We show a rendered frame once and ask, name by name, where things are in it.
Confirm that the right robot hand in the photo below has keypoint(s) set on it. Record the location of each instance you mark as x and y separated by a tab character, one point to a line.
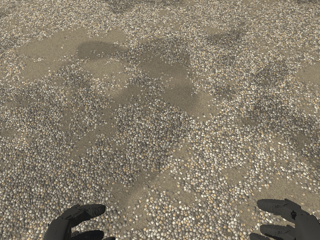
307	227

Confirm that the left robot hand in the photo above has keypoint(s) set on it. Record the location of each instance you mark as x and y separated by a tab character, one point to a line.
61	228

